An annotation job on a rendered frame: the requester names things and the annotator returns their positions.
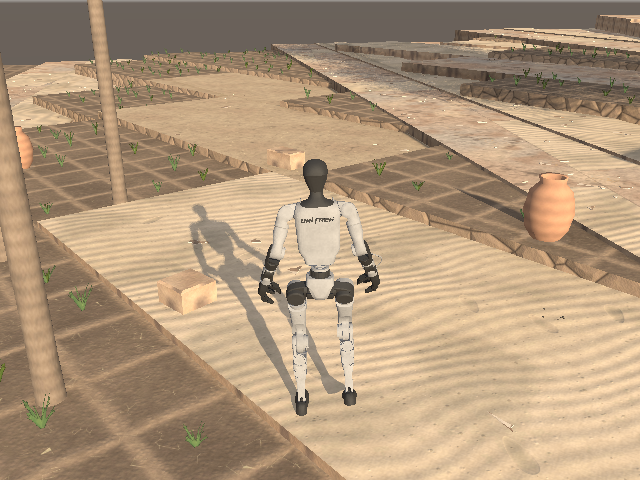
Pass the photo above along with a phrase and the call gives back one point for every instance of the robot left forearm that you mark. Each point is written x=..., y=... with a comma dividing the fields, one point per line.
x=269, y=269

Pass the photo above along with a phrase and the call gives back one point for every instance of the left robot shin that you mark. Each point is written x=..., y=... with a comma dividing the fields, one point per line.
x=300, y=369

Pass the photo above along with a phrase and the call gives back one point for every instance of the robot left upper arm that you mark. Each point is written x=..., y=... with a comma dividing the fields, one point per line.
x=285, y=214

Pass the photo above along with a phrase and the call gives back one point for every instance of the robot head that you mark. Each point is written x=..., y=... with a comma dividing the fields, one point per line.
x=315, y=174

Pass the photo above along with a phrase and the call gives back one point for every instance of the robot right upper arm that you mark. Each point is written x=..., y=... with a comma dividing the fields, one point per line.
x=349, y=211

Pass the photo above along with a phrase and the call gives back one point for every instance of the robot right hand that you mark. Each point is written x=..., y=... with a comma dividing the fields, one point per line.
x=375, y=282

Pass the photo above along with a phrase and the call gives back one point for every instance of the robot left hand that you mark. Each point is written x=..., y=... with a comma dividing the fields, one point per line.
x=269, y=289

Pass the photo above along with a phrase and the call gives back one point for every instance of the robot right forearm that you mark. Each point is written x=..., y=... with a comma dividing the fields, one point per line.
x=367, y=262

